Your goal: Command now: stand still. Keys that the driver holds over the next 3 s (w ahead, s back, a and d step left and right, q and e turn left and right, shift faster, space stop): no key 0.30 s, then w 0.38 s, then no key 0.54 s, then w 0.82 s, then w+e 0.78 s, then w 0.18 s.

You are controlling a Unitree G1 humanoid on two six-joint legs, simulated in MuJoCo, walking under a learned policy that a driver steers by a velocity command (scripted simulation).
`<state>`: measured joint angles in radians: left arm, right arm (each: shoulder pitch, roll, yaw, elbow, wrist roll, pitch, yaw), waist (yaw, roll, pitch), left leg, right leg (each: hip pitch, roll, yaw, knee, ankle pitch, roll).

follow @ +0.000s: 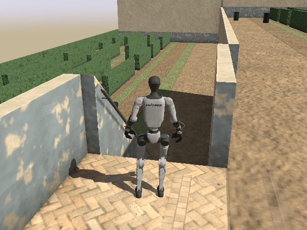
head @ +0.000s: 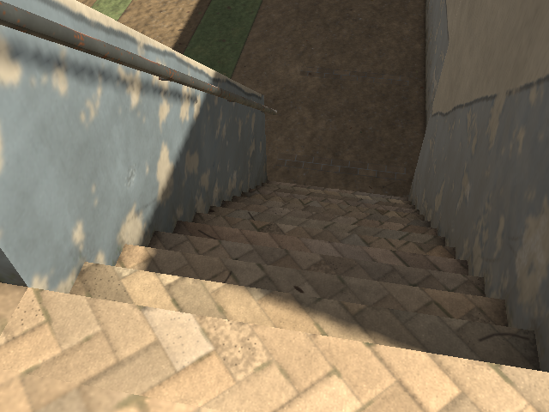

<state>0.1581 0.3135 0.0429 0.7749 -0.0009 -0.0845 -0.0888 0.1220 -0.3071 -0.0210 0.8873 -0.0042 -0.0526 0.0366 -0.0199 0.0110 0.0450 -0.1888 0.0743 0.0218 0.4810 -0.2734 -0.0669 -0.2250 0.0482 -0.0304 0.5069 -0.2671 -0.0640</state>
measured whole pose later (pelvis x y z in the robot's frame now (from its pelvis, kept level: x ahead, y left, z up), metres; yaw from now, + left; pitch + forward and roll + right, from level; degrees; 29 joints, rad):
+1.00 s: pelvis +0.18 +0.09 +0.01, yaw +2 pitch +1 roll +1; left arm 0.08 0.24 0.03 0.91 0.04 -0.04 -0.06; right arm 0.37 -0.23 -0.04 0.95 -0.04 -0.10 0.06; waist -0.02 -0.04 0.02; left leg 0.00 -0.07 0.03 0.23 -0.24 0.06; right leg -0.50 -0.06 -0.02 0.62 -0.08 0.03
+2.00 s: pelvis +0.43 +0.14 +0.00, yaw +2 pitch -1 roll +0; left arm 0.26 0.26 0.05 0.96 0.01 -0.03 -0.01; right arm 0.33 -0.23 -0.05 0.90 -0.01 -0.04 -0.02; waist -0.01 -0.04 0.02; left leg -0.25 -0.02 0.08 0.45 -0.18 0.07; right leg -0.42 -0.03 0.00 1.08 -0.35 -0.06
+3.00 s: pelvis +0.79 +0.12 -0.22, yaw -24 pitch +3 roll +1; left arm 0.45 0.22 -0.05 0.81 0.07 -0.03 -0.09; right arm 0.43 -0.26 -0.02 0.92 -0.10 -0.09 0.06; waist 0.02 -0.02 -0.05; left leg -0.35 -0.04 0.13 0.59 -0.30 0.08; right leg -1.02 -0.02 0.12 1.89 -0.26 -0.03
